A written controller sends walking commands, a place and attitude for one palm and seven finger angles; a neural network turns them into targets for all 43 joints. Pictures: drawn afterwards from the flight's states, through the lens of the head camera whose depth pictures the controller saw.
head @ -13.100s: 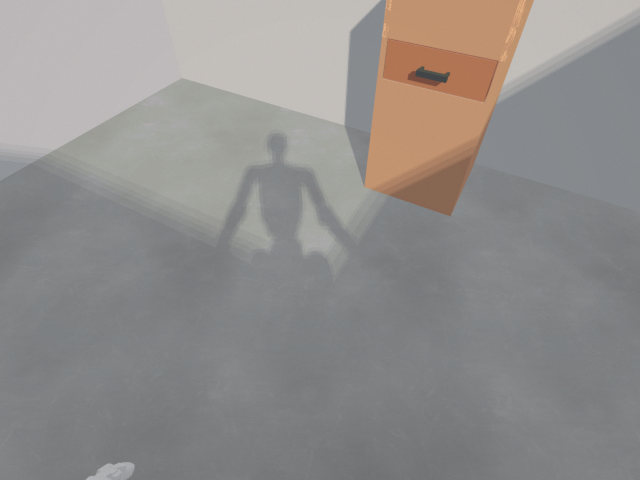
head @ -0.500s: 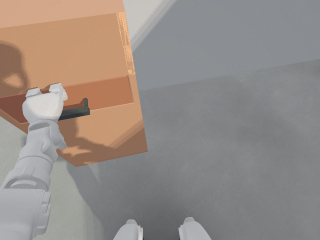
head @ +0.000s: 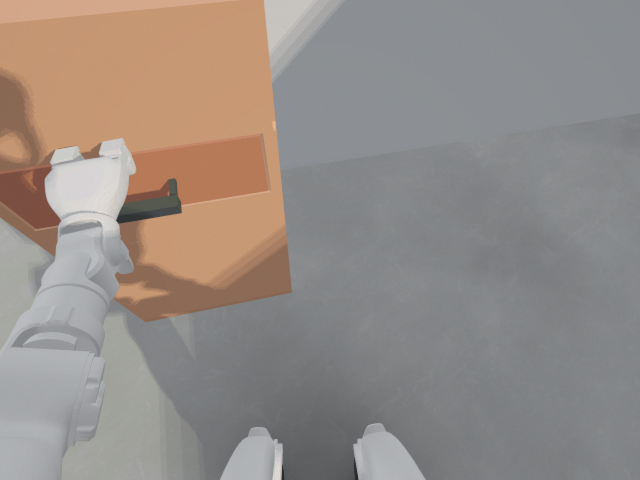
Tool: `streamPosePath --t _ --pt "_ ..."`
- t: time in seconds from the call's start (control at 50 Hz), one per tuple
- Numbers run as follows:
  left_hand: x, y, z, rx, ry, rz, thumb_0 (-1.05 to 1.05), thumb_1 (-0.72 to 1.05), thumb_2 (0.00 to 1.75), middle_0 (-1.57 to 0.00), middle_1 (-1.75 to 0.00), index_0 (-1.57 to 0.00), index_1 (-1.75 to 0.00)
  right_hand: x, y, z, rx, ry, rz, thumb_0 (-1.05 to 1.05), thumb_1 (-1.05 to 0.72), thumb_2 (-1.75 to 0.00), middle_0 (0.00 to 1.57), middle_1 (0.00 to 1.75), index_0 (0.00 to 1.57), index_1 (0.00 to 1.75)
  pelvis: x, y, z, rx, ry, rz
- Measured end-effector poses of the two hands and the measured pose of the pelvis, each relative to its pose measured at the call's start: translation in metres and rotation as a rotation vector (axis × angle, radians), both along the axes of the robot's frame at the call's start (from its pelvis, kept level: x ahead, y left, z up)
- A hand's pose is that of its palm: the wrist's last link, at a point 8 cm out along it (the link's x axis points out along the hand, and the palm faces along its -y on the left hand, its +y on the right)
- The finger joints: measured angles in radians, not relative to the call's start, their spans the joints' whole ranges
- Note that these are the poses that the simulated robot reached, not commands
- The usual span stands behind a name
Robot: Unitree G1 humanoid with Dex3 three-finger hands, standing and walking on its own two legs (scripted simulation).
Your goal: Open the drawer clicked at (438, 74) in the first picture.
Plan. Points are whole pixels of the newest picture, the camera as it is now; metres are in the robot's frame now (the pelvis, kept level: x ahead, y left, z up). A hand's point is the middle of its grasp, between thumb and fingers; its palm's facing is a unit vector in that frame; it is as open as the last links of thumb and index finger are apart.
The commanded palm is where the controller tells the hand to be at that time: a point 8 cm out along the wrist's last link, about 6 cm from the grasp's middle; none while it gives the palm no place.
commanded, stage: move the hooked fingers above the handle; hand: left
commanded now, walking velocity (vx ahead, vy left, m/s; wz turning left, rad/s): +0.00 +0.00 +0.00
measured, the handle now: (141, 199) +0.52 +0.26 -0.07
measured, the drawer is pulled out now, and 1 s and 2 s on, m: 0.00 0.00 0.00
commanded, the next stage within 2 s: lower the fingers behind the handle in 1.86 s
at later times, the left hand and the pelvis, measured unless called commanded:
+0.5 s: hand (107, 219) +0.46 +0.27 -0.01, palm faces -0.07 -0.02 -1.00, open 13.8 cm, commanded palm +0.45 +0.25 +0.05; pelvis +0.01 +0.00 +0.00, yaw +0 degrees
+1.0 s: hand (101, 227) +0.45 +0.28 -0.01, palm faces -0.08 -0.03 -1.00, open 13.8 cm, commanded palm +0.44 +0.26 +0.05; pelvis +0.01 -0.01 +0.00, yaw +0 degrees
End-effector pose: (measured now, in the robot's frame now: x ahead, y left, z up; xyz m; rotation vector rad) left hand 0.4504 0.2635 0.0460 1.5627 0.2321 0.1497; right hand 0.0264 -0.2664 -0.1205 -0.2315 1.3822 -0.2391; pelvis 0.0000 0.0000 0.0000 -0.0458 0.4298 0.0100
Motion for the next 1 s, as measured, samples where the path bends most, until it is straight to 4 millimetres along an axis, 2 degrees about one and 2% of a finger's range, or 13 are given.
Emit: streamPosePath --t 0.12,0.26,0.46,0.66,0.76,0.9,1.0 --pt "0.001 -0.004 0.0 -0.038 0.087 -0.023 0.0 -0.49 0.31 -0.31 -1.2 -0.33 -1.22 -0.017 0.007 0.006 0.007 0.026 -0.027 0.0 -0.91 -0.9 0.21 0.3 0.2 0.3 0.004 0.001 0.006 0.004 -0.011 -0.008" --pt "0.001 -0.012 -0.004 -0.052 0.025 -0.115 0.0 -0.49 0.31 -0.31 -1.2 -0.33 -1.21 -0.026 0.002 0.005 -0.009 0.052 -0.031 0.0 -0.91 -0.9 0.21 0.3 0.2 0.3 0.005 0.001 0.0 0.001 0.003 -0.011" --pt "-0.008 0.005 -0.008 -0.005 0.001 0.003 0.0 -0.48 0.31 -0.31 -1.2 -0.32 -1.2 -0.007 -0.003 -0.002 0.004 0.037 -0.009 0.0 -0.91 -0.9 0.2 0.3 0.2 0.3 0.005 0.0 -0.001 0.001 0.01 -0.005" --pt "-0.003 -0.015 0.005 -0.052 0.036 -0.062 0.0 -0.49 0.31 -0.32 -1.2 -0.32 -1.2 0.021 -0.006 0.012 -0.016 -0.046 0.013 0.0 -0.91 -0.9 0.21 0.3 0.2 0.3 0.012 -0.005 0.009 0.004 -0.021 0.004" --pt "-0.002 -0.013 0.003 -0.031 0.014 -0.068 0.0 -0.49 0.31 -0.31 -1.2 -0.32 -1.2 0.023 -0.011 0.009 -0.016 -0.051 0.013 0.0 -0.91 -0.9 0.21 0.3 0.2 0.3 0.012 -0.006 0.006 0.006 -0.011 -0.004" --pt "-0.018 0.004 -0.008 -0.02 0.042 -0.014 0.0 -0.49 0.31 -0.31 -1.2 -0.32 -1.2 0.017 -0.009 0.001 0.002 -0.019 0.01 0.0 -0.91 -0.9 0.2 0.3 0.2 0.3 0.012 -0.006 0.004 0.012 -0.007 -0.011" --pt "-0.021 0.01 -0.005 -0.023 0.029 -0.027 0.0 -0.49 0.31 -0.32 -1.2 -0.32 -1.2 0.014 -0.008 0.001 -0.007 -0.002 0.016 0.0 -0.91 -0.9 0.21 0.3 0.2 0.3 0.011 -0.006 0.003 0.007 -0.007 0.001"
